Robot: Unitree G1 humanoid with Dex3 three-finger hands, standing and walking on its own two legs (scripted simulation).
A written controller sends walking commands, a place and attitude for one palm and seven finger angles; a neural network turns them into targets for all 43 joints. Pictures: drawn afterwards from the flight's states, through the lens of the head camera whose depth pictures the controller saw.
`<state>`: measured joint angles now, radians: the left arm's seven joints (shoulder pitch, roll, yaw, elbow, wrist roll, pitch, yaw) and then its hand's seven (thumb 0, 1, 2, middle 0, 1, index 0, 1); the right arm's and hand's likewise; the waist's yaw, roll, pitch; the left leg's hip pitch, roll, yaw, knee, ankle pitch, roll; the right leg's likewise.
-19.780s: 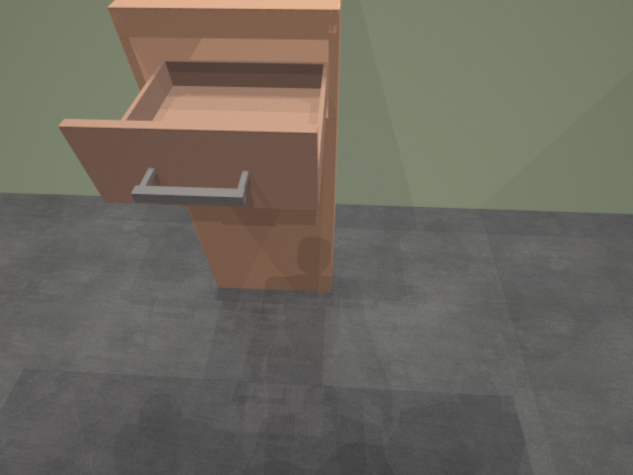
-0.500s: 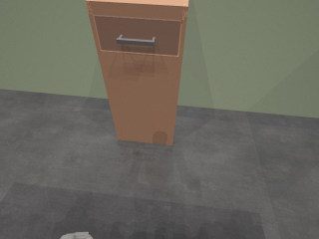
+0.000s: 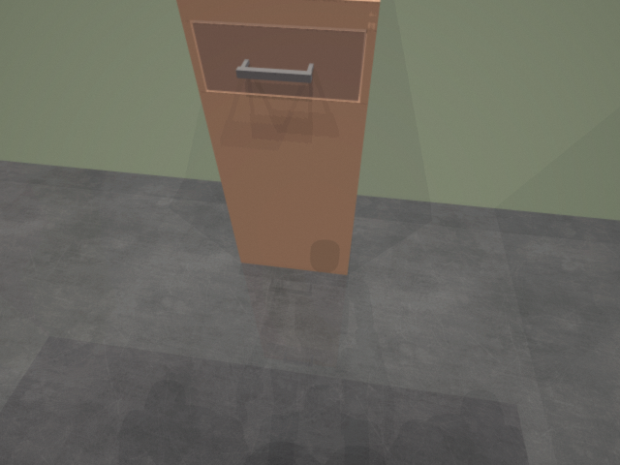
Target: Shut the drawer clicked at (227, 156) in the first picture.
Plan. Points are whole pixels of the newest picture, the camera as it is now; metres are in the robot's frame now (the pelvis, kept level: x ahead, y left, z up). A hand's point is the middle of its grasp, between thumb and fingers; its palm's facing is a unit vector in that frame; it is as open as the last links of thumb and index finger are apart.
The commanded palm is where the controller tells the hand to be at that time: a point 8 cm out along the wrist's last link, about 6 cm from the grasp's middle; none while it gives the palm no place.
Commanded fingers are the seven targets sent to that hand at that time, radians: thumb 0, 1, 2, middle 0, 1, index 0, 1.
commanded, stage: let the arm hang, fingers relaxed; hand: left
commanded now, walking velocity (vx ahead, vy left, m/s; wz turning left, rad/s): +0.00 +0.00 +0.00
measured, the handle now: (276, 70) +0.90 +0.13 +0.07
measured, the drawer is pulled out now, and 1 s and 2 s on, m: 0.00 0.00 0.00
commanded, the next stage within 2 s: look to check the result in 0.36 s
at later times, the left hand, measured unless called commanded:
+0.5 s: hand out of the picture +0.04 +0.18 -0.17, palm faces +0.01 -0.98 -0.22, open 7.3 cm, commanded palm none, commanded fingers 0.00 0.90 0.90 -0.20 -0.30 -0.20 -0.30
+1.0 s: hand out of the picture +0.05 +0.17 -0.17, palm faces +0.00 -0.98 -0.21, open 7.4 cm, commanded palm none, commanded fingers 0.00 0.90 0.90 -0.20 -0.30 -0.20 -0.30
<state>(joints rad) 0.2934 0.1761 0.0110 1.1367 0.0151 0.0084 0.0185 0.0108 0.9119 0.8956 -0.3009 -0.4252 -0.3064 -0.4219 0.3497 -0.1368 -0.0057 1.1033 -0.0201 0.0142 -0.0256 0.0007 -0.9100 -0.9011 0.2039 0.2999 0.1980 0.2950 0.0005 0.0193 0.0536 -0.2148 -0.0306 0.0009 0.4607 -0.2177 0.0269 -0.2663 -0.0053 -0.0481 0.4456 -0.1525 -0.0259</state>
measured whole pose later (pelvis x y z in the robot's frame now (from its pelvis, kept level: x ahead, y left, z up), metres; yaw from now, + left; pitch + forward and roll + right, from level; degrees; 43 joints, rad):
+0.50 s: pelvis +0.02 -0.01 +0.00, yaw -1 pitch -2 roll +0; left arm 0.22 0.17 0.01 1.13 0.01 -0.01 0.02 0.01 0.91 0.90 -0.20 -0.30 -0.20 -0.30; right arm 0.28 -0.17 -0.01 1.11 -0.02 0.01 -0.03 0.00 -0.91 -0.90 0.20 0.30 0.20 0.29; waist -0.01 0.02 0.06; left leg -0.16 -0.01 0.00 0.42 -0.23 0.01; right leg -0.22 0.02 -0.05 0.41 -0.16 -0.04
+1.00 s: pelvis +0.03 -0.01 +0.01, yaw -1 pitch -2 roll +0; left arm 0.22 0.16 0.01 1.15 0.01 -0.01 0.02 0.01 0.91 0.90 -0.20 -0.30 -0.20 -0.30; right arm 0.26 -0.15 -0.01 1.13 -0.02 0.00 -0.03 0.00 -0.91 -0.90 0.20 0.30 0.20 0.29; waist -0.01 0.02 0.07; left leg -0.13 0.00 0.00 0.39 -0.23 0.01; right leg -0.19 0.02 -0.04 0.39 -0.17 -0.04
